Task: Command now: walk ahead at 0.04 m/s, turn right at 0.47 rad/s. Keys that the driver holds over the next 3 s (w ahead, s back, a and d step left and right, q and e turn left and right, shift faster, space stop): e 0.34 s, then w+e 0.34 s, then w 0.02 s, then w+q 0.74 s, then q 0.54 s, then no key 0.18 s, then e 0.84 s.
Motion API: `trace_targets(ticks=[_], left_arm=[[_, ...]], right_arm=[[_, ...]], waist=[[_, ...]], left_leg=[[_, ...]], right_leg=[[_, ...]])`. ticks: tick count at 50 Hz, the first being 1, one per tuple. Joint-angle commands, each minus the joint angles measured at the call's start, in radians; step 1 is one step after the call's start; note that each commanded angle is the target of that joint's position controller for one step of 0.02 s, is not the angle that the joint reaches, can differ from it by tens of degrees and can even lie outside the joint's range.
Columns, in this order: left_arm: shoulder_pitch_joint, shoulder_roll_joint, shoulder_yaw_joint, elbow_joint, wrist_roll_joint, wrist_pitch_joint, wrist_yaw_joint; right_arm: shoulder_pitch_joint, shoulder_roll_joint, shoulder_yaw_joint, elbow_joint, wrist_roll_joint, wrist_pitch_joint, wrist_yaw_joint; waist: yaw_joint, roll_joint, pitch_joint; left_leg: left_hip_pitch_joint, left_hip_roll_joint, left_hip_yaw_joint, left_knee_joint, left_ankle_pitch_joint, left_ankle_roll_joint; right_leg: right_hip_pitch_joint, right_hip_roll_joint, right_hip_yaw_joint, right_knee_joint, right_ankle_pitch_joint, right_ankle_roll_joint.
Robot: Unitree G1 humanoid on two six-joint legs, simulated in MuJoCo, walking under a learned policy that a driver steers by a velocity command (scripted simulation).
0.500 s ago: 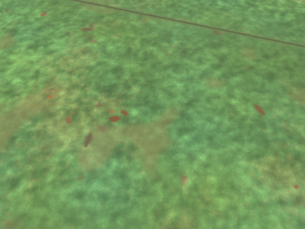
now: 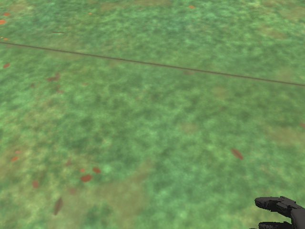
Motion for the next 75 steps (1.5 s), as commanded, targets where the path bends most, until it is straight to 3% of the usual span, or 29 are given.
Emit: trace_targets(ticks=[1,4,12,13,14,15,17,18,21,25,31,34,35,36,37,38,39,42,47,53,57,60,61,62,63,64,66,70,75], left_arm=[[-0.141,0.130,0.027,-0.149,-0.017,0.002,0.019],[-0.071,0.138,0.038,-0.134,0.003,0.028,0.038],[-0.141,0.125,0.042,-0.164,-0.029,0.075,0.027],[-0.154,0.088,0.031,-0.181,-0.019,0.072,0.023],[-0.182,0.044,0.018,-0.220,-0.017,0.061,0.017],[-0.140,0.115,0.036,-0.205,-0.006,0.040,0.006],[-0.112,0.156,0.056,-0.135,-0.024,0.042,-0.001],[-0.113,0.135,0.050,-0.128,-0.021,0.047,-0.001],[-0.201,0.082,0.021,-0.173,-0.024,0.037,-0.012],[-0.306,0.056,0.001,-0.213,-0.034,0.013,-0.033],[-0.248,0.066,0.003,-0.171,-0.037,-0.004,-0.062],[-0.100,0.080,0.026,-0.106,-0.035,-0.003,-0.060],[0.027,0.123,0.054,-0.067,-0.042,-0.007,-0.055],[0.154,0.223,0.075,-0.059,-0.030,-0.012,-0.041],[0.126,0.266,0.072,-0.101,-0.028,-0.038,-0.046],[0.118,0.190,0.054,-0.085,-0.031,-0.057,-0.051],[0.091,0.147,0.039,-0.078,-0.020,-0.069,-0.050],[-0.053,0.079,0.006,-0.084,-0.003,-0.079,-0.049],[-0.007,0.100,0.013,-0.030,0.017,-0.101,-0.031],[0.059,0.128,0.023,0.054,-0.003,-0.093,-0.014],[0.049,0.170,0.038,0.067,0.000,-0.057,0.000],[0.016,0.215,0.049,0.059,-0.010,-0.024,0.015],[0.018,0.216,0.046,0.047,-0.008,-0.031,0.021],[0.131,0.036,-0.010,0.005,0.022,-0.061,-0.003],[0.067,0.070,-0.015,-0.004,-0.005,-0.103,-0.016],[-0.052,0.121,-0.003,-0.044,-0.040,-0.126,-0.024],[-0.116,0.132,-0.004,-0.070,-0.016,-0.139,-0.017],[-0.053,0.123,0.001,-0.071,0.014,-0.083,-0.011],[-0.227,0.075,-0.021,-0.114,0.027,-0.078,0.002]], right_arm=[[0.020,-0.065,-0.024,-0.061,0.004,-0.002,0.000],[0.029,-0.027,-0.015,-0.050,0.023,0.008,-0.024],[0.178,-0.059,-0.042,0.016,0.018,-0.029,-0.015],[0.225,-0.128,-0.060,0.023,-0.008,-0.028,-0.017],[0.207,-0.198,-0.076,0.021,-0.034,-0.022,-0.022],[0.169,-0.175,-0.077,-0.015,-0.055,-0.034,-0.027],[0.094,-0.082,-0.056,-0.055,-0.027,-0.043,-0.044],[0.107,-0.090,-0.058,-0.053,-0.007,-0.044,-0.051],[0.242,-0.136,-0.067,-0.016,0.006,-0.041,-0.070],[0.332,-0.173,-0.086,0.005,0.012,-0.054,-0.055],[0.301,-0.230,-0.105,0.025,0.033,-0.076,-0.010],[0.277,-0.202,-0.093,0.035,0.034,-0.067,-0.001],[0.294,-0.151,-0.075,0.041,0.020,-0.068,0.001],[0.254,-0.061,-0.044,-0.004,-0.015,-0.082,0.008],[0.208,-0.080,-0.046,-0.061,0.009,-0.114,0.013],[0.153,-0.152,-0.066,-0.059,0.046,-0.132,0.023],[0.171,-0.151,-0.067,-0.048,0.060,-0.136,0.030],[0.253,-0.149,-0.076,0.014,0.031,-0.108,0.030],[0.198,-0.086,-0.060,0.020,0.029,-0.077,0.034],[0.040,-0.024,-0.028,-0.038,0.032,-0.090,0.075],[0.036,-0.063,-0.037,-0.075,0.028,-0.094,0.094],[0.304,-0.171,-0.085,-0.029,0.028,-0.076,0.067],[0.436,-0.227,-0.111,-0.009,0.019,-0.065,0.043],[0.479,-0.321,-0.129,-0.009,0.009,-0.061,0.026],[0.486,-0.261,-0.113,-0.020,0.011,-0.070,0.021],[0.474,-0.209,-0.104,-0.019,0.009,-0.071,0.017],[0.335,-0.162,-0.087,-0.055,0.018,-0.071,0.018],[0.265,-0.150,-0.083,-0.077,0.006,-0.076,0.010],[0.313,-0.188,-0.094,-0.050,0.013,-0.062,-0.016]], waist=[[-0.109,-0.043,-0.130],[-0.071,-0.129,-0.204],[-0.096,-0.180,-0.173],[-0.098,-0.072,-0.167],[-0.069,0.234,-0.098],[-0.063,0.281,-0.103],[-0.047,0.091,-0.073],[-0.055,0.071,-0.069],[-0.120,0.111,-0.053],[-0.182,0.128,-0.024],[-0.145,0.150,0.003],[-0.049,0.091,-0.036],[0.010,0.004,-0.100],[0.048,-0.278,-0.128],[0.028,-0.338,-0.148],[0.045,-0.191,-0.083],[0.017,-0.184,-0.040],[-0.085,-0.104,0.003],[-0.066,-0.078,0.052],[-0.005,-0.063,0.096],[-0.039,-0.112,0.026],[-0.188,-0.149,-0.150],[-0.258,-0.086,-0.227],[-0.148,0.219,-0.333],[-0.196,0.147,-0.491],[-0.225,0.078,-0.360],[-0.129,-0.066,-0.154],[-0.034,0.012,-0.068],[-0.095,0.040,-0.050]], left_leg=[[-0.081,0.061,-0.056,-0.094,0.011,-0.038],[-0.014,0.050,-0.027,-0.344,0.016,-0.054],[0.269,0.081,-0.027,-0.823,0.294,0.016],[0.349,0.247,-0.183,-0.897,0.296,0.081],[0.359,0.442,-0.442,-0.997,0.424,0.229],[0.306,0.562,-0.570,-1.020,0.452,0.326],[0.287,0.432,-0.341,-0.967,0.382,0.242],[0.319,0.388,-0.290,-0.976,0.253,0.204],[0.414,0.360,-0.245,-1.043,0.024,0.204],[0.473,0.404,-0.205,-1.091,-0.015,0.221],[0.331,0.403,-0.045,-1.083,0.071,0.199],[0.213,0.370,0.053,-0.902,0.133,0.157],[0.122,0.316,0.131,-0.672,0.223,0.122],[-0.134,0.225,0.191,-0.257,0.030,0.047],[-0.437,0.112,0.053,-0.043,-0.056,0.029],[-0.502,0.180,-0.027,0.056,0.009,0.048],[-0.530,0.215,-0.035,0.057,0.100,0.065],[-0.333,0.271,-0.054,-0.065,0.301,0.045],[-0.319,0.207,-0.086,-0.295,0.529,0.017],[-0.255,0.184,0.026,-0.612,0.664,0.056],[-0.173,0.113,0.110,-0.677,0.515,0.112],[0.169,0.021,0.147,-0.720,0.432,0.174],[0.479,0.091,0.001,-0.723,0.429,0.214],[0.906,0.375,-0.513,-0.700,0.384,0.410],[0.954,0.455,-0.834,-0.885,0.263,0.480],[0.865,0.410,-0.680,-0.928,0.242,0.401],[0.527,0.323,-0.474,-0.968,0.340,0.332],[0.212,0.246,-0.340,-1.042,0.475,0.335],[0.105,0.148,-0.196,-0.963,0.692,0.253]], right_leg=[[0.140,-0.198,0.369,-0.248,0.174,-0.170],[0.231,-0.170,0.345,-0.216,0.250,-0.145],[0.101,-0.119,0.404,-0.147,0.065,-0.071],[-0.010,-0.054,0.327,-0.002,-0.072,-0.030],[-0.249,0.116,0.092,0.220,-0.369,0.023],[-0.267,0.043,0.088,0.485,-0.470,0.070],[-0.246,-0.009,0.102,0.647,-0.336,0.095],[-0.278,-0.031,0.089,0.662,-0.260,0.095],[-0.366,-0.061,0.024,0.651,-0.149,0.096],[-0.345,-0.114,-0.016,0.407,-0.158,0.087],[-0.021,-0.103,-0.100,0.089,-0.134,0.019],[0.254,-0.032,-0.164,-0.048,-0.078,-0.030],[0.443,-0.031,-0.098,-0.096,-0.108,-0.065],[0.601,-0.273,0.287,-0.219,-0.161,-0.139],[0.639,-0.441,0.749,-0.413,-0.477,-0.298],[0.587,-0.447,0.701,-0.432,-0.495,-0.294],[0.561,-0.412,0.575,-0.409,-0.456,-0.263],[0.337,-0.309,0.289,-0.441,-0.153,-0.173],[0.300,-0.258,0.022,-0.485,0.134,-0.124],[0.414,-0.286,-0.119,-0.525,0.247,-0.084],[0.587,-0.309,-0.171,-0.359,0.800,-0.051],[0.575,-0.277,-0.208,0.068,1.105,0.000],[0.327,-0.240,-0.191,0.334,0.867,0.032],[-0.189,-0.031,-0.140,0.775,-0.175,0.105],[-0.311,0.029,0.091,0.977,-0.363,0.099],[-0.390,-0.043,0.126,0.958,-0.280,0.071],[-0.347,-0.119,0.081,0.773,-0.161,0.065],[-0.222,-0.174,0.061,0.609,-0.107,0.113],[-0.142,-0.108,0.012,0.222,0.164,0.158]])
Next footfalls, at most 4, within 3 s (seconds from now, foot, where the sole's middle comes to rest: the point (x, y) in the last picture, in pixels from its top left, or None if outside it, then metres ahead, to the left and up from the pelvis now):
0.26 left None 0.10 0.15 -0.76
0.70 right None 0.07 -0.15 -0.76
1.22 left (201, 223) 0.50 -0.10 -0.76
1.66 right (253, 180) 0.71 -0.34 -0.76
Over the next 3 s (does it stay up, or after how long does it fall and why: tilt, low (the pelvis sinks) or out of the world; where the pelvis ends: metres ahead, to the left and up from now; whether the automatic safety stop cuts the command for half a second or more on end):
stays up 0.56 -0.19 0.01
